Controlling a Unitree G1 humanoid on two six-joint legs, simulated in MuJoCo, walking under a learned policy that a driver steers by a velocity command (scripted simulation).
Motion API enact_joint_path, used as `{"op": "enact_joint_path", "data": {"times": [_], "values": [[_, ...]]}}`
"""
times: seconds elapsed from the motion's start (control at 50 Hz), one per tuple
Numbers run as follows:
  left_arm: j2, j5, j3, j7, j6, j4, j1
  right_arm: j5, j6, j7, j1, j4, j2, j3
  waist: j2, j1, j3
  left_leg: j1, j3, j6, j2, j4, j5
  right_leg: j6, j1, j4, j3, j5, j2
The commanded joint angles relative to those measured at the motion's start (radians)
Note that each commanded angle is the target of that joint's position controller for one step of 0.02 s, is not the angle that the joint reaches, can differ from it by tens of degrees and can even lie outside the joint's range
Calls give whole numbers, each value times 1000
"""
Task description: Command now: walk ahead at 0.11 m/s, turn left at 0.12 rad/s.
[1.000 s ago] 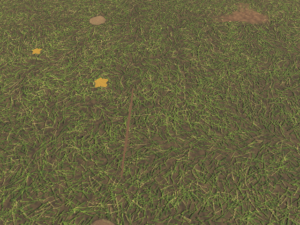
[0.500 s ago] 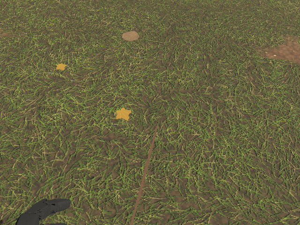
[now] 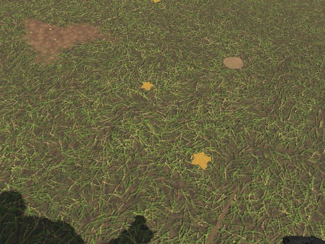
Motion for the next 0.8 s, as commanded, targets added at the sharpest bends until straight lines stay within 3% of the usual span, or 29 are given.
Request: {"op": "enact_joint_path", "data": {"times": [0.02, 0.04, 0.06, 0.08, 0.12, 0.16, 0.22, 0.24, 0.26, 0.28, 0.3, 0.34, 0.4, 0.52, 0.54, 0.58, 0.62, 0.66, 0.68, 0.72, 0.74, 0.76, 0.78, 0.8], "values": [[25, 30, -23, -7, -18, -42, 100, -26, 9, -18, 159, -28, -158, -40, 204, -66, -345, 583, -356, 291, 360, 1, 767, 21, -291, 379, 66, -241, -32], [80, 9, -10, -7, 2, -41, 53, -11, 13, -8, 164, -14, -87, -20, 152, -92, -325, 521, -376, 297, 336, -45, 576, 40, -323, 446, 119, -366, -50], [106, -1, -2, -2, 19, -56, 2, -4, 12, -2, 131, -5, -89, -18, 122, -90, -247, 461, -342, 260, 293, -76, 420, 48, -369, 481, 123, -346, -62], [109, 2, 2, 9, 38, -51, -15, -3, 11, -1, 87, -4, -106, -21, 88, -77, -197, 383, -312, 230, 268, -104, 317, 55, -371, 479, 123, -303, -74], [107, 12, 7, 27, 66, -41, -2, -7, 13, -6, -8, -7, -133, -30, 103, -34, -144, 200, -248, 192, 226, -159, 183, 72, -268, 414, 119, -194, -83], [74, 13, 0, 33, 73, -17, 28, -14, 16, -10, -43, 2, -117, -29, 119, -19, -147, 114, -179, 176, 180, -172, 120, 72, -160, 326, 88, -85, -63], [47, 22, -6, 28, 71, 1, 30, -1, 20, -15, -52, 30, -85, -20, 108, -8, -148, 71, -133, 139, 140, -156, -95, 47, -29, 112, 57, 133, -42], [52, 35, -7, 25, 71, -2, 15, 3, 20, -14, -24, 50, -67, -14, 90, -11, -134, 56, -121, 98, 112, -153, -226, 31, 3, 37, 62, 192, -42], [82, 47, -5, 24, 71, -14, -6, -1, 19, -12, 10, 72, -54, -9, 50, -31, -97, 31, -109, 49, 81, -140, -348, 5, 6, -12, 115, 216, -89], [141, 37, 4, 29, 71, -27, -32, -10, 19, -10, 33, 78, -62, -12, -41, -72, -46, 35, -74, 11, 34, -108, -387, -31, -64, -34, 148, 140, -134], [139, 27, 7, 27, 69, -14, -69, -9, 21, -15, 35, 81, -48, -11, -147, -92, -13, 132, -18, -17, -9, -82, -300, -57, -215, -81, 158, -95, -123], [84, 35, -8, 26, 50, -12, -99, -3, 23, -27, 14, 100, -76, -21, -139, -83, 4, 226, -14, -16, -2, -29, -183, -26, -282, -125, 152, -126, -103], [82, 23, -12, 25, 28, 10, -70, -3, 23, -31, 39, 139, -75, -24, -89, -70, -22, 225, -25, -2, 9, -25, -73, -5, -197, -79, 126, 34, -82], [76, 18, -17, 29, 35, 41, -42, 7, 21, -30, 55, 206, -74, -26, -39, -56, -52, 243, -17, -9, 13, -12, 42, -18, -128, -44, 106, 172, -65], [74, 15, -17, 29, 38, 54, -20, 9, 24, -31, 74, 225, -67, -25, -41, -54, -71, 250, 2, -9, -4, -4, -45, -24, -116, -58, 103, 84, -60], [109, 3, -4, 30, 47, 58, -12, 18, 28, -33, 79, 244, -74, -30, -89, -50, -17, 174, 58, -6, -55, 59, -339, -75, -141, -101, 153, -195, -81], [146, -7, 9, 32, 41, 57, 24, 24, 10, -30, 44, 235, -68, -30, -159, -29, 67, 18, 91, -1, -67, 168, -408, -153, -116, -205, 327, -412, -201], [171, -15, 22, 34, 20, 63, 38, 34, -21, -18, 13, 224, -52, -26, -195, -28, 136, -65, 63, 25, -16, 235, -350, -222, -100, -259, 474, -398, -318], [160, -15, 22, 33, 10, 60, 24, 38, -36, -11, 23, 230, -51, -27, -194, -43, 140, -58, 55, 39, -1, 214, -349, -222, -91, -245, 466, -322, -324], [135, -21, 20, 25, 5, 41, -47, 45, -53, -1, 139, 284, -56, -36, -172, -116, 104, 166, 75, 61, -18, 31, -300, -169, -168, -171, 338, -182, -250], [114, -19, 15, 21, 3, 23, -88, 42, -53, -2, 238, 328, -88, -51, -126, -155, 69, 328, 33, 65, -11, -17, -236, -128, -250, -68, 248, -69, -184], [55, -15, -1, 19, -7, -10, -127, 38, -57, -6, 348, 358, -168, -75, 82, -186, 29, 467, -236, 135, 133, -148, -331, -51, -392, 232, 74, 40, -48], [43, -11, -3, 24, -25, -45, -140, 34, -64, 6, 452, 377, -243, -90, 287, -215, -30, 613, -612, 261, 322, -283, -319, -12, -571, 526, 54, -150, 44], [83, -26, 9, 19, -38, -44, -137, 20, -77, 8, 400, 366, -161, -58, 167, -174, -14, 620, -632, 273, 357, -271, -275, -29, -670, 696, 151, -212, -1]]}}
Velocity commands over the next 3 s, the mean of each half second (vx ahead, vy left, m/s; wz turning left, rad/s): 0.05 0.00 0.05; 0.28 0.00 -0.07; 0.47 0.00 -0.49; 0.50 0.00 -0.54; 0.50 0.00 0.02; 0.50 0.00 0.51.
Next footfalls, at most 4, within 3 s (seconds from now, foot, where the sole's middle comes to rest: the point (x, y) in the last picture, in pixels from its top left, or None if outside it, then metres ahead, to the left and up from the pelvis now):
0.26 right None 0.08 -0.14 -0.77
1.22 right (217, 242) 0.48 -0.15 -0.77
1.72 left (195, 166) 0.82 -0.07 -0.77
2.22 right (278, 156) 0.90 -0.46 -0.77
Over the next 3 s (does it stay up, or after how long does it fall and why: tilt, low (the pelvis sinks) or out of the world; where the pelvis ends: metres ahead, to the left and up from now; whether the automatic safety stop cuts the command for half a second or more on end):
stays up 1.22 -0.47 -0.01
